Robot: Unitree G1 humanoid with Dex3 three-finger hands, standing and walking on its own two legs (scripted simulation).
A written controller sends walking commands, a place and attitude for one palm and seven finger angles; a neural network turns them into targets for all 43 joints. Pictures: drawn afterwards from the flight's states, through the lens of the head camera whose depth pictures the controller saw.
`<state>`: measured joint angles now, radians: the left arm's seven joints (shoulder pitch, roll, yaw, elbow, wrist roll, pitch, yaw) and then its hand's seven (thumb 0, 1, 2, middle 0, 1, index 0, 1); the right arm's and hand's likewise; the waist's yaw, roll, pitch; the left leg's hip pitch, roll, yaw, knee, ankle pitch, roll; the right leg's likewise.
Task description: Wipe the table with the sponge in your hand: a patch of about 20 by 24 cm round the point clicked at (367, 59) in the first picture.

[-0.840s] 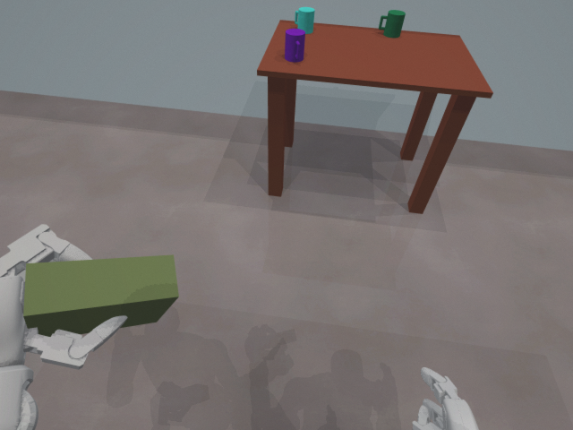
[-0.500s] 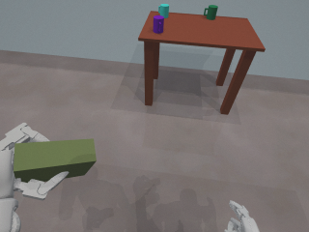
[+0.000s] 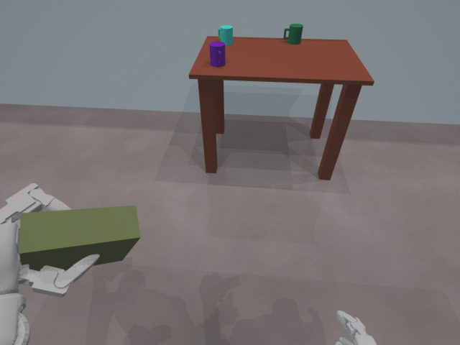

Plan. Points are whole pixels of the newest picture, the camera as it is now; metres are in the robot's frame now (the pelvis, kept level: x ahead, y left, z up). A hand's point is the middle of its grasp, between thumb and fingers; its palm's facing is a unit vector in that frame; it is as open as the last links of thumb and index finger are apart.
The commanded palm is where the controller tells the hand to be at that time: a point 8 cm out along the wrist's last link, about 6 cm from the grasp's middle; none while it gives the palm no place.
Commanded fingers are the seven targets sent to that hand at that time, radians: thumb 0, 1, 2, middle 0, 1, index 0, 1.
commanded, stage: walk to a spot facing it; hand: left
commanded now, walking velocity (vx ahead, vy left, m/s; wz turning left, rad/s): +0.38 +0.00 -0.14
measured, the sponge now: (97, 238) +0.22 +0.20 +0.15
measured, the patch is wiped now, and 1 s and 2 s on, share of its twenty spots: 0.00 0.00 0.00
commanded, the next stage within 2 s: turn to face it in 1.92 s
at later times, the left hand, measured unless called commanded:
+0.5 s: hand (111, 160) +0.36 +0.23 +0.17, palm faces +0.34 -0.85 -0.40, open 9.1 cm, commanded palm +0.31 +0.27 +0.19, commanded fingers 0.00 0.10 1.30 -1.20 -1.60 -1.20 -1.60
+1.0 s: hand (187, 107) +0.51 +0.12 +0.19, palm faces +0.28 -0.81 -0.52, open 9.1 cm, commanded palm +0.46 +0.18 +0.19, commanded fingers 0.00 0.10 1.30 -1.20 -1.60 -1.20 -1.60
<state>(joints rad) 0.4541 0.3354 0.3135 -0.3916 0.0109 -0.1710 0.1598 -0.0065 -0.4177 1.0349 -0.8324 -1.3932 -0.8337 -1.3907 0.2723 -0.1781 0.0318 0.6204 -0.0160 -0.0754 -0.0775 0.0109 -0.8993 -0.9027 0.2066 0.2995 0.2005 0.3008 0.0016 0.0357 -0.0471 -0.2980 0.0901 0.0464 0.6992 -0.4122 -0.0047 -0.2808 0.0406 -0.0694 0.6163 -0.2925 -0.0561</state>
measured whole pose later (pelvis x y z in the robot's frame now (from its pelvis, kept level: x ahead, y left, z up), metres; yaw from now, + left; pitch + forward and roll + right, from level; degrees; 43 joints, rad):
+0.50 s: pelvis +0.12 +0.00 +0.01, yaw -5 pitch -1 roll +1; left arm 0.45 0.37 0.34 -0.44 0.00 -0.18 0.16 -0.01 -0.42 1.04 -0.83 -1.39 -0.84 -1.39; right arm 0.22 -0.15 0.02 0.61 -0.01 -0.08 -0.07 0.01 -0.90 -0.90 0.20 0.30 0.20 0.30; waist 0.00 -0.02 0.00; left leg -0.21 0.09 0.19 0.55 -0.30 0.00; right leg -0.44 -0.03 -0.06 1.10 -0.44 0.00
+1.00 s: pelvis +0.28 -0.09 +0.01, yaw -4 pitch +0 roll +1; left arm 0.54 0.39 0.38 -0.58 -0.01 -0.23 0.14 -0.01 -0.42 1.04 -0.84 -1.39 -0.84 -1.39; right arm 0.18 -0.26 -0.05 0.62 -0.01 -0.02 -0.05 0.01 -0.91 -0.90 0.20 0.30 0.19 0.30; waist -0.02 0.00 0.10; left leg -0.61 0.12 0.09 1.07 -0.29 -0.02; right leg -0.20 -0.05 -0.23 0.51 -0.31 -0.07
